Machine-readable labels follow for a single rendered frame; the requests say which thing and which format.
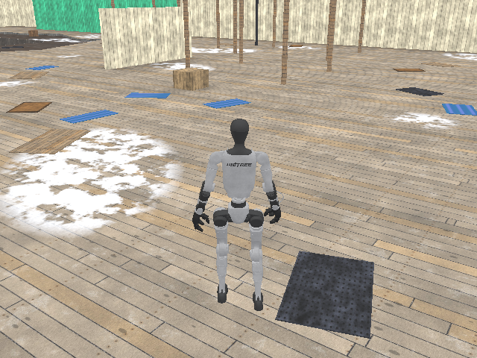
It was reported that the robot left hand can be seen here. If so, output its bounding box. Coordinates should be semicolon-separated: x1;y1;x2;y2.
192;212;209;232

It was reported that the right robot forearm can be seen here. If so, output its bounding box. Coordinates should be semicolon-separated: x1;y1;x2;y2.
266;181;279;210

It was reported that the left robot foot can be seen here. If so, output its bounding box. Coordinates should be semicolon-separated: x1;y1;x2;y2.
217;284;228;304

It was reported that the left robot upper arm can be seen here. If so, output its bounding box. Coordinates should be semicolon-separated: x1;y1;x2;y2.
203;151;224;192

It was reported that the robot left thigh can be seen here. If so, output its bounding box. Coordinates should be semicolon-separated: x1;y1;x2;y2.
213;207;229;257

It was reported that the left robot forearm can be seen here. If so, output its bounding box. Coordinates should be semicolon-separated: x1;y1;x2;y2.
195;181;210;215

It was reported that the robot right hand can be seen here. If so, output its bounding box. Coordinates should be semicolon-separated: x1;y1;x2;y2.
264;207;281;224

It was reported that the right robot upper arm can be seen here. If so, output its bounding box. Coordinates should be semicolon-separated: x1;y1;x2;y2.
255;151;274;192

